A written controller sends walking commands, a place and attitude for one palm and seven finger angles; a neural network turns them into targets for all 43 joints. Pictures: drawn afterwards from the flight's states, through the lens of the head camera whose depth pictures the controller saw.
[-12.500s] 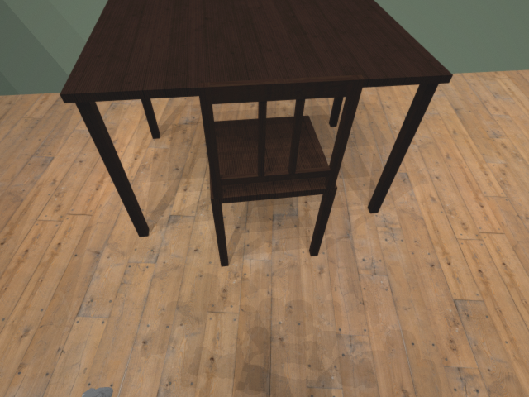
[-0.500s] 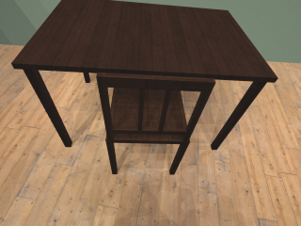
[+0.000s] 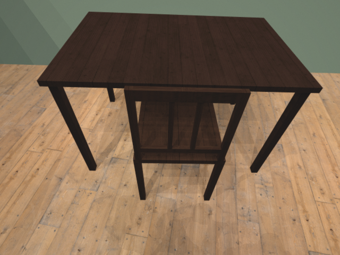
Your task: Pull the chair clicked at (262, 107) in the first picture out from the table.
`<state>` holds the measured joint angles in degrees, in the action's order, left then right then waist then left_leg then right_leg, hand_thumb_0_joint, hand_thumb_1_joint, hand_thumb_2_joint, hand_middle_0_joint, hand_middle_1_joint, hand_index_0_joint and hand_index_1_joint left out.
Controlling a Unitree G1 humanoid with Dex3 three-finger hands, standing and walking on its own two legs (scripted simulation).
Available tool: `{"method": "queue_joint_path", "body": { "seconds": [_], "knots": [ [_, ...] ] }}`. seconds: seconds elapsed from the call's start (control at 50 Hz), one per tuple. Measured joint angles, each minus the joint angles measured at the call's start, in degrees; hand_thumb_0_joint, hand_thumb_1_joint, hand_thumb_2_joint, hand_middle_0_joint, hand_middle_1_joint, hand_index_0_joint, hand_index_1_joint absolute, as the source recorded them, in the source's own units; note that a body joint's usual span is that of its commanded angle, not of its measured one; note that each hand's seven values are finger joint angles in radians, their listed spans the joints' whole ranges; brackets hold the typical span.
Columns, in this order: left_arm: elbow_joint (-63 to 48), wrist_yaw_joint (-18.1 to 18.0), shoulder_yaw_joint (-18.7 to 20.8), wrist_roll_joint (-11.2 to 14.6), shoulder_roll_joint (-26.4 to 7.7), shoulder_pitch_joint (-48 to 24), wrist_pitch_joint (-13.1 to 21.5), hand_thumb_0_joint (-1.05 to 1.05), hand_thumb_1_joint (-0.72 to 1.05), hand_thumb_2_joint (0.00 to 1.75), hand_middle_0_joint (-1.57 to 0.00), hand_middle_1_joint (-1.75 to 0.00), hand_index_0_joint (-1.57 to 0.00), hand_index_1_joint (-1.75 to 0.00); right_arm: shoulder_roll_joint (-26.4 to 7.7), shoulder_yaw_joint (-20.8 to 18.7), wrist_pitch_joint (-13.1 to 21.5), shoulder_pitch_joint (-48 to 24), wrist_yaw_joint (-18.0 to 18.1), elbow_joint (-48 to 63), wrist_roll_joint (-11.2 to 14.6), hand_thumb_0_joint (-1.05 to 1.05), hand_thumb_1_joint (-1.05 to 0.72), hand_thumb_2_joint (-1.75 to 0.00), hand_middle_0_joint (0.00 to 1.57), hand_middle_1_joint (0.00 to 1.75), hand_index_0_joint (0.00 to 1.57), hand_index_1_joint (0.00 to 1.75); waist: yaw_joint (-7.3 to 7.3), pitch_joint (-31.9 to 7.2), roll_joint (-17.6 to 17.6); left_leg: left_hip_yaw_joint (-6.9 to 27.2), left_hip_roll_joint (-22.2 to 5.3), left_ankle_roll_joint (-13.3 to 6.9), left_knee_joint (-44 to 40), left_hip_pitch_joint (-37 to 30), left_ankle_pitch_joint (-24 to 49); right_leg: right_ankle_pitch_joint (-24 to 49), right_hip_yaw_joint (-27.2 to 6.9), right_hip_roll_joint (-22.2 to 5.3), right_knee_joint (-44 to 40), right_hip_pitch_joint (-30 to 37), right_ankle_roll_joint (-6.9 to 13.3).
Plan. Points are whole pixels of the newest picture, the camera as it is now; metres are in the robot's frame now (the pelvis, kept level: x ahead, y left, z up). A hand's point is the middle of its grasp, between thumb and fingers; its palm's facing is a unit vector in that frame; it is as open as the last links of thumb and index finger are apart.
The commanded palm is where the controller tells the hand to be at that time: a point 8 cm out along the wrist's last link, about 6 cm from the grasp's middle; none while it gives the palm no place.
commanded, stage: look again from close up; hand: left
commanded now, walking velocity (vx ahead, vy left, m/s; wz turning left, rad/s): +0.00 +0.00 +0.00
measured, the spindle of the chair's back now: (170, 126) +0.59 +0.03 -0.11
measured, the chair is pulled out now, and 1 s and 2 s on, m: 0.00 0.00 0.00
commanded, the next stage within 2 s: shuffle to correct the standing spot in 0.80 s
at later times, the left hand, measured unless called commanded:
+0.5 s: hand out of the picture -0.09 +0.14 -0.17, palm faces +0.08 -0.99 -0.15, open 7.3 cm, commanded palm none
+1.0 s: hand out of the picture -0.07 +0.14 -0.17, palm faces +0.08 -0.98 -0.16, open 7.3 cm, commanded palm none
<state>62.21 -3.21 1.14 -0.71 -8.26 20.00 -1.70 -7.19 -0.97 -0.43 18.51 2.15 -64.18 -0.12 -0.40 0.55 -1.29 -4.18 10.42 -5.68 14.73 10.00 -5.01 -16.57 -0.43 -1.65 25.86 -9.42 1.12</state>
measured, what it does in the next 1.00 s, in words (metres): stands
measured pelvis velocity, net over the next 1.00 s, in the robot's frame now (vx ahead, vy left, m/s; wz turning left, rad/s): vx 0.01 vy -0.01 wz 0.01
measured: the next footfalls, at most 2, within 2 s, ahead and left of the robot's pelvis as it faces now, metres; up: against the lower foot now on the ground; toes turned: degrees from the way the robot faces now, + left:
right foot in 1.64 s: +0.18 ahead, -0.30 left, +0.00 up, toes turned -3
left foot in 1.98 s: +0.21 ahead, -0.11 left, +0.00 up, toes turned +2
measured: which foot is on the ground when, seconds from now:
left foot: down 0.00-1.00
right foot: down 0.00-1.00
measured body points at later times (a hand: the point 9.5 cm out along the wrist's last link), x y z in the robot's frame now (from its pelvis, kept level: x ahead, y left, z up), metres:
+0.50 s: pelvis -0.01 +0.00 +0.00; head +0.00 +0.00 +0.45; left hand -0.10 +0.19 -0.16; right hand -0.01 -0.22 -0.16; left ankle +0.04 +0.00 -0.74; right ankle -0.02 -0.13 -0.74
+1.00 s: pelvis +0.01 -0.01 +0.00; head +0.01 +0.00 +0.45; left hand -0.07 +0.19 -0.16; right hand +0.00 -0.22 -0.16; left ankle +0.04 +0.00 -0.74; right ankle -0.02 -0.13 -0.74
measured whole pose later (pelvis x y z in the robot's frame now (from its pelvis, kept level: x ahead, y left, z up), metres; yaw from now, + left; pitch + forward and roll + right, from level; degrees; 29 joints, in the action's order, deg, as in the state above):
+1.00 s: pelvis +0.01 -0.01 +0.00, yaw +1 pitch -1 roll +0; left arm 66.0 -3.1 -0.2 -0.6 -6.2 24.0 -0.1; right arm -7.3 -0.1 -0.2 16.6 2.4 -65.0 -0.1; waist 0.6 0.8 -1.0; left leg -3.2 9.7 -5.1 15.4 9.9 -6.1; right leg -17.7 0.5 -0.9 26.3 -9.2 0.8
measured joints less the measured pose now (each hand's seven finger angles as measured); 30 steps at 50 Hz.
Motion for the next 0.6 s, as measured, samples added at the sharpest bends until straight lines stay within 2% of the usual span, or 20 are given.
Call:
{"method": "queue_joint_path", "body": {
  "seconds": [0.06,0.08,0.16,0.22,0.26,0.36,0.42,0.46,0.5,0.54,0.6],
  "knots": [
    [1.23,-0.08,-0.66,0.23,1.11,1.92,0.56,0.00,0.91,0.90,-0.20,-0.30,-0.20,-0.30,-1.00,0.04,-0.48,-0.25,0.03,-0.48,0.32,0.00,-0.91,-0.90,0.20,0.30,0.20,0.30,0.37,0.19,1.89,0.85,-0.58,3.01,0.59,-0.04,-0.59,2.04,0.76,0.41,-1.67,1.08,-0.86],
    [1.53,-0.07,-0.86,0.30,1.34,2.66,0.84,0.00,0.91,0.90,-0.20,-0.30,-0.20,-0.30,-1.17,0.17,-0.58,-0.43,-0.05,-0.50,0.38,0.00,-0.91,-0.90,0.20,0.30,0.20,0.30,0.53,0.20,2.26,0.88,-0.77,3.22,1.11,0.29,-0.81,2.07,0.84,0.58,-1.90,1.11,-1.06],
    [3.05,-0.12,-1.53,0.40,1.82,4.53,1.18,0.00,0.91,0.90,-0.20,-0.30,-0.20,-0.30,-0.68,0.81,-0.33,-1.56,-0.41,-0.19,0.36,0.00,-0.91,-0.90,0.19,0.30,0.20,0.30,0.63,0.89,1.95,0.25,-1.56,0.67,3.70,1.49,-1.59,1.88,0.51,1.40,-0.91,0.53,-1.56],
    [3.84,-0.02,-1.76,0.30,2.12,4.80,0.68,0.00,0.91,0.90,-0.20,-0.30,-0.20,-0.30,0.00,1.04,0.06,-1.62,-0.26,-0.19,0.19,0.00,-0.91,-0.90,0.20,0.30,0.20,0.30,0.56,0.76,0.71,-0.07,-1.31,-0.56,3.39,1.48,-1.46,0.64,0.24,1.23,1.03,-0.53,-0.72],
    [3.80,0.06,-1.75,0.08,2.49,4.75,0.62,0.00,0.91,0.90,-0.20,-0.30,-0.20,-0.30,0.05,0.92,-0.08,-1.31,-0.14,-0.42,0.27,0.00,-0.91,-0.90,0.20,0.30,0.20,0.30,0.90,0.41,0.43,0.09,-0.94,-0.07,2.14,1.04,-0.88,-0.28,0.33,0.87,1.44,-0.77,-0.18],
    [2.92,0.09,-1.65,0.08,3.46,5.40,2.03,0.00,0.91,0.90,-0.20,-0.30,-0.20,-0.30,-0.67,0.68,-0.89,-1.60,-0.05,-1.06,0.61,0.00,-0.91,-0.90,0.20,0.30,0.20,0.30,2.07,0.17,1.62,1.03,-0.75,3.76,-0.02,0.27,0.19,2.41,1.02,0.53,-2.09,0.72,-0.61],
    [3.23,-0.04,-1.80,0.24,3.60,5.55,2.22,0.00,0.91,0.90,-0.20,-0.30,-0.20,-0.30,-0.92,0.73,-0.65,-2.52,0.13,-0.82,0.46,0.01,-0.92,-0.90,0.20,0.30,0.20,0.30,1.89,0.73,1.78,0.85,-0.86,2.33,1.15,0.94,-0.11,2.30,0.98,0.66,-1.33,0.21,-1.29],
    [3.58,-0.09,-1.81,0.20,3.49,5.41,1.84,0.00,0.91,0.90,-0.20,-0.30,-0.20,-0.30,-0.90,0.66,-0.35,-2.71,0.10,-0.50,0.39,0.01,-0.92,-0.90,0.20,0.30,0.20,0.30,1.53,0.88,1.37,0.62,-0.79,1.09,1.41,1.14,-0.22,1.73,0.78,0.65,-0.27,-0.39,-1.18],
    [3.79,-0.09,-1.73,0.09,3.28,5.16,1.54,0.00,0.91,0.90,-0.20,-0.30,-0.20,-0.30,-0.74,0.60,-0.13,-2.56,0.10,-0.34,0.32,0.01,-0.92,-0.90,0.20,0.30,0.20,0.30,1.27,0.76,0.95,0.61,-0.62,0.74,0.88,0.93,0.02,1.31,0.73,0.52,0.21,-0.64,-0.84],
    [3.68,-0.03,-1.57,-0.03,3.05,4.93,1.54,0.00,0.91,0.90,-0.20,-0.30,-0.20,-0.30,-0.64,0.55,-0.23,-2.29,0.13,-0.40,0.33,0.01,-0.92,-0.90,0.20,0.30,0.20,0.30,1.34,0.56,0.83,0.88,-0.53,1.53,-0.09,0.50,0.42,1.44,0.90,0.41,-0.43,-0.31,-0.60],
    [3.18,0.02,-1.35,0.04,2.81,4.92,2.11,0.00,0.91,0.90,-0.20,-0.30,-0.20,-0.30,-0.68,0.58,-0.54,-2.18,0.10,-0.68,0.47,0.00,-0.91,-0.90,0.20,0.30,0.20,0.30,1.74,0.39,1.16,1.35,-0.62,3.78,-0.94,0.10,0.72,2.25,1.27,0.40,-2.21,0.57,-0.69]
  ]
}}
